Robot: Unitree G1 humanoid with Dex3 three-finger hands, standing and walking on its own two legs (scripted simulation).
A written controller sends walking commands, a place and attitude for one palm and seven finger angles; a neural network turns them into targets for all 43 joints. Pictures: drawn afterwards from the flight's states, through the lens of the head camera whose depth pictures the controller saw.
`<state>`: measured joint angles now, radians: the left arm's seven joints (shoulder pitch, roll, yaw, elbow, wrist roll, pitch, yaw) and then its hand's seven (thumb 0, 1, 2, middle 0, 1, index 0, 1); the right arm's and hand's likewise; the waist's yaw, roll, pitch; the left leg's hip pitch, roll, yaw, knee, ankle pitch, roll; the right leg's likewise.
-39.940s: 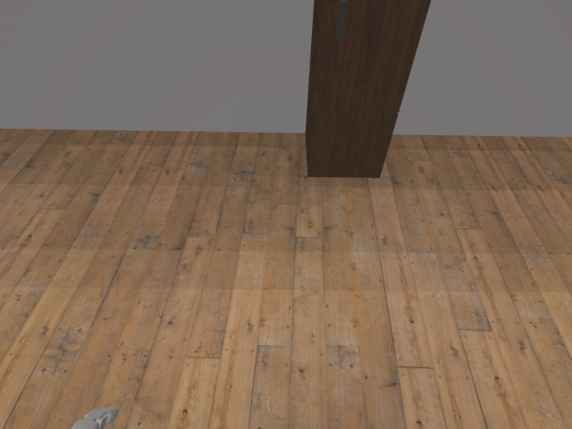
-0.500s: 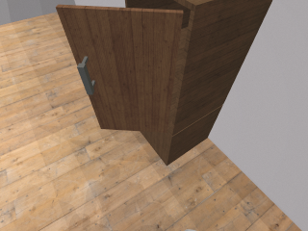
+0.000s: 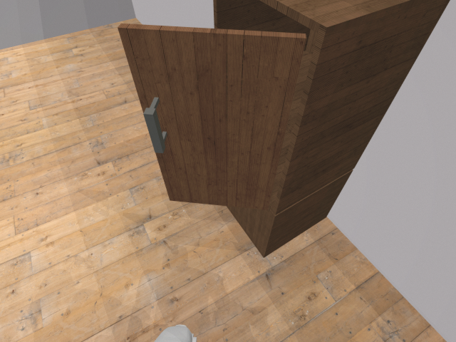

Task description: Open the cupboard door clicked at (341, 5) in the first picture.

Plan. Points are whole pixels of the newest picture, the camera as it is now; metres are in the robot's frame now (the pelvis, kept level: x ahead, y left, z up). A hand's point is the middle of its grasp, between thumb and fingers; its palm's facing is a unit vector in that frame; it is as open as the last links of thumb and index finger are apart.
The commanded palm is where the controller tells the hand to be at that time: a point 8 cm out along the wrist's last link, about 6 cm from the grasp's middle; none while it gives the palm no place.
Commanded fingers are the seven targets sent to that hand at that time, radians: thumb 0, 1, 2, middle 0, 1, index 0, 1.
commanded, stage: come to a stop and stand still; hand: left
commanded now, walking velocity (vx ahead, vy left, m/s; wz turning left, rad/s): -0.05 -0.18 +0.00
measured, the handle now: (157, 125) +0.55 +0.23 +0.03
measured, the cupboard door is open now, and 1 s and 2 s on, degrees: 52 52 52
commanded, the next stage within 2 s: look again from close up in 1.30 s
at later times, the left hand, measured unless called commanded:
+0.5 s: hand out of the picture +0.05 +0.21 -0.18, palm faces -0.01 -0.98 -0.19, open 7.4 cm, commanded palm none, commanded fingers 0.00 0.90 0.90 -0.20 -0.30 -0.20 -0.30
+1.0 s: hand out of the picture -0.05 +0.10 -0.18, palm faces +0.09 -0.98 -0.15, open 7.3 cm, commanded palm none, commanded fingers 0.00 0.90 0.90 -0.20 -0.30 -0.20 -0.30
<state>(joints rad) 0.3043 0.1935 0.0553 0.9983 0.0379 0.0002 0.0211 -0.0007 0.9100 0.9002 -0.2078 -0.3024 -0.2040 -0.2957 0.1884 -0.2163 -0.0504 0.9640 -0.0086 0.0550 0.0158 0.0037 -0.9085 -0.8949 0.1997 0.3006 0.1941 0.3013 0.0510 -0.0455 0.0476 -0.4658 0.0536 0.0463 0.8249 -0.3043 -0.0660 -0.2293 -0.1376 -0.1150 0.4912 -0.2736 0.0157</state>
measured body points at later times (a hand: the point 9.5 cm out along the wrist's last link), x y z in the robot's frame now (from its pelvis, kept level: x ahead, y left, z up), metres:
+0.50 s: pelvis -0.01 +0.03 +0.00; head +0.02 +0.04 +0.44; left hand +0.05 +0.27 -0.16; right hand +0.00 -0.21 -0.15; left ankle +0.04 +0.16 -0.74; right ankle -0.05 -0.09 -0.71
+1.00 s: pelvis -0.03 -0.05 +0.00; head -0.02 -0.05 +0.45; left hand -0.05 +0.16 -0.17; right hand -0.03 -0.27 -0.16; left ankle -0.05 +0.08 -0.74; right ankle -0.04 -0.09 -0.74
